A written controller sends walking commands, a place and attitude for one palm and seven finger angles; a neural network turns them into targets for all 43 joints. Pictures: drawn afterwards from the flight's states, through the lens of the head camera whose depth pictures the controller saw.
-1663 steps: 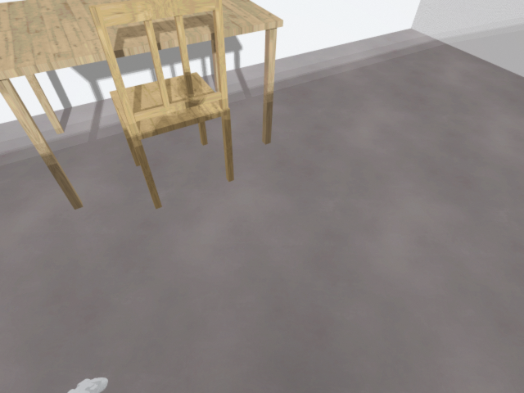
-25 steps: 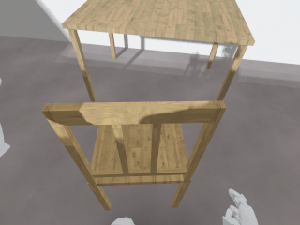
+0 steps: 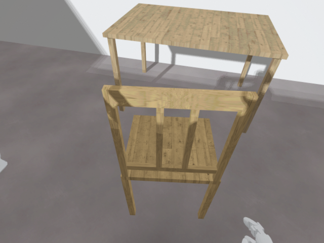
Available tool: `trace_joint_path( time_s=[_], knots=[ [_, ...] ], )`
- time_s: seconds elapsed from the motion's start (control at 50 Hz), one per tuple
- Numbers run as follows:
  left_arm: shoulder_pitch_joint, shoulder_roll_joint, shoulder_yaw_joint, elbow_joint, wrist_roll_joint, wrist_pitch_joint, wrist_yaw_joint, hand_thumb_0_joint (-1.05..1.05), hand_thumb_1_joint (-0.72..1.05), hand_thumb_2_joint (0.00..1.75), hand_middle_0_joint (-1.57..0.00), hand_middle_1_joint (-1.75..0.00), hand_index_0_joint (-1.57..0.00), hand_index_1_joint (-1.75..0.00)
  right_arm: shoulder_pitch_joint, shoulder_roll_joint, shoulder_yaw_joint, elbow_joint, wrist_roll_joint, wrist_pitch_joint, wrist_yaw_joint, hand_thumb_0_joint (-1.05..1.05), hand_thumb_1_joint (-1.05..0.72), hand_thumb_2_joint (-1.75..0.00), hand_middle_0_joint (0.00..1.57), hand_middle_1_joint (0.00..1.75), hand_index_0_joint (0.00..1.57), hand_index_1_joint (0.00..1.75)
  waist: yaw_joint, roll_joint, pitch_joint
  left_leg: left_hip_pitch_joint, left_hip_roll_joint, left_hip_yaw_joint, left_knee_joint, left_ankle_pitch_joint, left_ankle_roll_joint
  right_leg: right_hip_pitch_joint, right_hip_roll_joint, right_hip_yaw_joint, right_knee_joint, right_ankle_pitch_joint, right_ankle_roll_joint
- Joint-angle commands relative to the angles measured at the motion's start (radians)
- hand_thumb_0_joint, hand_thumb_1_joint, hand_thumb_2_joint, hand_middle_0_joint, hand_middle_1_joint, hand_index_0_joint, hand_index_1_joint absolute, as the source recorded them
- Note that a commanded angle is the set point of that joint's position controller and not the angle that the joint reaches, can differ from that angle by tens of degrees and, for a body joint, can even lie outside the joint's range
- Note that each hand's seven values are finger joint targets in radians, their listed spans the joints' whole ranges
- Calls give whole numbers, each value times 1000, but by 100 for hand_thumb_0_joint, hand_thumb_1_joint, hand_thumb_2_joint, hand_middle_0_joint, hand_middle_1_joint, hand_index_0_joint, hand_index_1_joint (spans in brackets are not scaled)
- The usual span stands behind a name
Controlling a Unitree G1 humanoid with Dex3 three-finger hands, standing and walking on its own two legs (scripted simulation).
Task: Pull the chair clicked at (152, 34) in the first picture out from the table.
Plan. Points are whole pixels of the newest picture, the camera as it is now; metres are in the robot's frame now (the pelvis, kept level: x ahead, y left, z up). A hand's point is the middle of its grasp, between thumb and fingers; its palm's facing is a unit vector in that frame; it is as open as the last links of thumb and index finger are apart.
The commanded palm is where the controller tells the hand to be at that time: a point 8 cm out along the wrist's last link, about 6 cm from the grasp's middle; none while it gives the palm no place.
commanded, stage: stop stepping back and stand still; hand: left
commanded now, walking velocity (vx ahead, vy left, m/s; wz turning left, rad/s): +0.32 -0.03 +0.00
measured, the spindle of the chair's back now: (159, 140) +0.47 +0.08 -0.06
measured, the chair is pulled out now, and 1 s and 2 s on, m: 0.64 0.64 0.64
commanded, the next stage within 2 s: let the arm hang, fingers relaxed in 1.08 s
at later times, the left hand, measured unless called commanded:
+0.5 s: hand out of the picture +0.06 +0.28 +0.19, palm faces +0.60 -0.67 -0.43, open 7.4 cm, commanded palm +0.02 +0.27 +0.19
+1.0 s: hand out of the picture +0.02 +0.26 +0.14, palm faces +0.54 -0.73 -0.43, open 7.4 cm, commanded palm -0.03 +0.27 +0.19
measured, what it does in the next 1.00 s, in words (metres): walks backwards: left foot, then left foot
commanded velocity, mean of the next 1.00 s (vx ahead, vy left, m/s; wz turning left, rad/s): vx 0.19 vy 0.03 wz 0.00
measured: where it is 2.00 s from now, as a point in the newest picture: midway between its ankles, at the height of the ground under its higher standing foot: outside the picture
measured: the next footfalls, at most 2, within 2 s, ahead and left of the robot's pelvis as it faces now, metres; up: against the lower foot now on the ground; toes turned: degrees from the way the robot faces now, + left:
left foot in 0.04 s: +0.04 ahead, +0.12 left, +0.00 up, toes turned -1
left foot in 0.58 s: -0.12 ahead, +0.11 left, +0.00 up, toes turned +7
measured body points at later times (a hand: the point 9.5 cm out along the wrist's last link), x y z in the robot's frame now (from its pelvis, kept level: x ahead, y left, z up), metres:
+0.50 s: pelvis -0.11 -0.03 +0.01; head -0.16 -0.05 +0.46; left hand +0.02 +0.31 +0.21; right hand +0.02 -0.28 -0.10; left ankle -0.14 +0.10 -0.67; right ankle -0.03 -0.13 -0.72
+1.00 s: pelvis -0.15 -0.04 +0.01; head -0.16 -0.05 +0.46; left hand -0.01 +0.29 +0.16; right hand +0.00 -0.27 -0.10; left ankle -0.15 +0.07 -0.70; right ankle -0.12 -0.14 -0.73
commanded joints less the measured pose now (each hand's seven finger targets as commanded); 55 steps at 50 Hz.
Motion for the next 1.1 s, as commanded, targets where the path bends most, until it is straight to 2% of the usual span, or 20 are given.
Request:
trace_joint_path(
  time_s=[0.0, 0.04, 0.06, 0.1, 0.16, 0.24, 0.28, 0.32, 0.4, 0.46, 0.52, 0.58, 0.62, 0.74, 0.76, 0.8, 0.9, 0.98, 1.04, 1.08],
  knots=[
    [-256, 52, -61, 153, 29, 36, 13, 0, 90, 90, -20, -30, -20, -30, -100, -129, -25, -186, 1, -72, -28, 0, -90, -90, 20, 30, 20, 30, -110, 163, 73, 219, 125, -106, -598, 320, 30, -182, -64, 35, 164, 226, -8],
    [-306, 69, -83, 33, 46, 8, 15, 0, 90, 90, -20, -30, -20, -30, -41, -126, -43, -209, 2, -79, -10, 0, -90, -90, 20, 30, 20, 30, -89, 147, -12, 286, 264, -253, -565, 396, 130, -248, -41, 52, 236, -96, 19],
    [-261, 103, -72, -16, 58, 12, 18, 0, 90, 90, -20, -30, -20, -30, -73, -123, -48, -225, 4, -77, -8, 0, -90, -90, 20, 30, 20, 30, -67, 16, -46, 268, 267, -264, -528, 354, 151, -195, -29, 23, 123, -66, 22],
    [-244, 148, -41, -227, 53, 21, 5, 0, 90, 90, -20, -30, -20, -30, -151, -109, -28, -236, -26, -84, -4, 0, -90, -90, 20, 30, 20, 30, -81, 89, -59, 58, 247, -337, -628, -19, 133, 4, -19, 31, 53, 13, 18],
    [-91, 208, 46, -379, 70, -5, 23, 0, 90, 90, -20, -30, -20, -30, -154, -120, -32, -258, -13, -94, -1, 0, -90, -90, 20, 30, 20, 30, -73, 185, -16, -190, 183, -233, -707, -521, 117, 146, 25, -2, 69, -73, 4],
    [-20, 197, 100, -281, 64, -9, 41, 0, 90, 90, -20, -30, -20, -30, -79, -80, -34, -235, -20, -73, -10, 0, -90, -90, 20, 30, 20, 30, -74, 323, 18, -249, 119, -98, -572, -482, 71, 139, 39, -20, 8, -114, -61],
    [-43, 190, 105, -170, 49, -7, 37, 0, 90, 90, -20, -30, -20, -30, -54, -82, -53, -215, -21, -50, -14, 0, -90, -90, 20, 30, 20, 30, -78, 41, -12, -169, -2, 40, -165, -321, 26, -18, -78, 219, -195, -283, -146],
    [-85, 171, 91, -22, 30, 9, 25, 0, 90, 90, -20, -30, -20, -30, -15, -96, -57, -167, -12, -40, -16, 0, -90, -90, 20, 30, 20, 30, -101, -287, 1, -120, -41, 22, 391, -131, 0, -249, -364, 626, -487, -459, -259],
    [-125, 114, 23, 204, 21, 44, 12, 0, 90, 90, -20, -30, -20, -30, -30, -84, -24, -162, -5, -41, -26, 0, -90, -90, 20, 30, 20, 30, -126, -193, 12, 93, 42, 41, 142, -69, 21, -485, -254, 223, -415, -515, -108],
    [-164, 60, -75, 130, 39, 45, 27, 0, 90, 90, -20, -30, -20, -30, -57, -106, -35, -167, -18, -70, -45, 0, -90, -90, 20, 30, 20, 30, -98, -263, 20, 180, 19, 132, -286, -123, 54, -316, -223, 155, -350, -363, -75],
    [-261, 109, -81, -127, 57, 23, 57, 0, 90, 90, -20, -30, -20, -30, -36, -107, -35, -188, -35, -108, -55, 0, -90, -90, 20, 30, 20, 30, -98, -98, -107, 256, -2, 126, -603, -29, 72, -46, -163, 107, -134, -159, -23],
    [-222, 173, -14, -319, 96, -5, 67, 0, 90, 90, -20, -30, -20, -30, -51, -126, -59, -206, -43, -136, -46, 0, -90, -90, 20, 30, 20, 30, -81, 366, -44, 275, 296, -192, -741, -62, 206, -299, -12, -48, 449, -152, 25],
    [-157, 253, 86, -275, 100, -19, 63, 0, 90, 90, -20, -30, -20, -30, -62, -88, -63, -161, -33, -138, -17, 0, -90, -90, 20, 30, 20, 30, -102, 420, 46, 34, 355, -327, -804, -302, 271, -359, -33, 38, 782, -93, 13],
    [-57, 158, 91, -1, 56, -27, 33, 0, 90, 90, -20, -30, -20, -30, -30, -123, -59, -162, -12, -73, -24, 0, -90, -90, 20, 30, 20, 30, -73, 116, 50, -39, 221, -14, -439, -110, 103, 29, -16, -75, -49, -44, -24],
    [-85, 146, 78, 49, 58, -21, 25, 0, 90, 90, -20, -30, -20, -30, -23, -119, -63, -157, -11, -59, -22, 0, -90, -90, 20, 30, 20, 30, -83, 1, 51, -95, 141, 48, -272, -189, 75, 76, -31, -11, -157, -25, -38],
    [-161, 173, 69, 115, 36, -1, 15, 0, 90, 90, -20, -30, -20, -30, -37, -112, -79, -173, 5, -53, -17, 0, -90, -90, 20, 30, 20, 30, -105, -398, 59, -202, -8, 43, 260, -172, 25, -44, -350, 548, -436, -196, -177],
    [-125, 70, -42, 104, 25, 7, -1, 0, 90, 90, -20, -30, -20, -30, -63, -111, -59, -161, -5, -45, 2, 0, -90, -90, 20, 30, 20, 30, -105, -271, 19, 55, 68, 8, -13, -33, 29, -190, -274, 225, -345, -29, -142],
    [-192, 144, -31, -236, 53, -26, 39, 0, 90, 90, -20, -30, -20, -30, -98, -90, -37, -185, -36, -105, -27, 0, -90, -90, 20, 30, 20, 30, -96, -24, -31, 307, 17, 88, -490, -11, 57, -167, -196, 147, -255, -177, -95],
    [-177, 208, 23, -418, 71, -50, 59, 0, 90, 90, -20, -30, -20, -30, -89, -121, -50, -221, -34, -121, -34, 0, -90, -90, 20, 30, 20, 30, -67, 372, -37, 354, 257, -227, -678, 61, 133, -234, -28, 16, 138, -69, -17],
    [-105, 220, 62, -341, 69, -35, 52, 0, 90, 90, -20, -30, -20, -30, -78, -98, -55, -206, -27, -124, -21, 0, -90, -90, 20, 30, 20, 30, -74, 386, -48, 213, 272, -201, -718, 58, 133, -152, -29, -18, 286, -156, -3]
  ],
)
